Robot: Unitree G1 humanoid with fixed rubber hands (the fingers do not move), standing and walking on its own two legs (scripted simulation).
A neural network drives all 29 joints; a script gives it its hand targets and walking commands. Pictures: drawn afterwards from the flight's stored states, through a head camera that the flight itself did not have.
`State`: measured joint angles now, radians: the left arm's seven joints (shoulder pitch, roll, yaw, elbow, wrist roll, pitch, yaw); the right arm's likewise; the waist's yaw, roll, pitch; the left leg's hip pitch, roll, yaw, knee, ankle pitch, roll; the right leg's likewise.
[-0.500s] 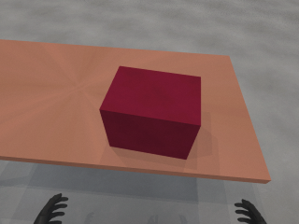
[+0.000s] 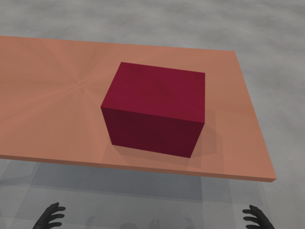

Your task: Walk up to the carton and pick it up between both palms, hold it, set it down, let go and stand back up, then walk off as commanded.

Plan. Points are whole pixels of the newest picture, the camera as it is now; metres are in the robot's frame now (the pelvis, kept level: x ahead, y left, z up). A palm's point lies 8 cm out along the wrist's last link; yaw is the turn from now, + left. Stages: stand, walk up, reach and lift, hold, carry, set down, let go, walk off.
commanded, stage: walk off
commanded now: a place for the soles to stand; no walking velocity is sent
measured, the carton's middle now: (156, 110) +0.46 +0.00 -0.01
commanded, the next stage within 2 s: none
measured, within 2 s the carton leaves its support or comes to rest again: neither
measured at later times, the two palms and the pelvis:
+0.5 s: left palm out of the picture -0.02 +0.29 -0.10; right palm out of the picture +0.02 -0.33 -0.13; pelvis -0.12 -0.02 -0.03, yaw -1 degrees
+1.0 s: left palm out of the picture -0.18 +0.32 -0.11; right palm out of the picture -0.17 -0.31 -0.14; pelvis -0.27 +0.00 -0.03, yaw +2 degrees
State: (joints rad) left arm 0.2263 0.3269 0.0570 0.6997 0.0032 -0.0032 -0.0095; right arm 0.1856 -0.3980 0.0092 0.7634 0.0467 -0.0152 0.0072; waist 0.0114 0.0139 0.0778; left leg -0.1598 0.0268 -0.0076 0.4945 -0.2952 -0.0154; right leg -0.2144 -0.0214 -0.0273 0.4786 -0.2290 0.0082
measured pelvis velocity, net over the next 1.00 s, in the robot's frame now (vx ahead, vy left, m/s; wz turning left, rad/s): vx -0.27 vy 0.00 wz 0.03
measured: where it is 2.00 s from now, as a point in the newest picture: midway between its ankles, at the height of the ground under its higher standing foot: outside the picture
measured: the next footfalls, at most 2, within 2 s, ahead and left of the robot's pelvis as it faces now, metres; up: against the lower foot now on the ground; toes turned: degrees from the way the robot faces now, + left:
right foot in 0.48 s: -0.10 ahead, -0.12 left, +0.00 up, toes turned +5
left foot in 1.02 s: -0.21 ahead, +0.12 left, +0.00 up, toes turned -8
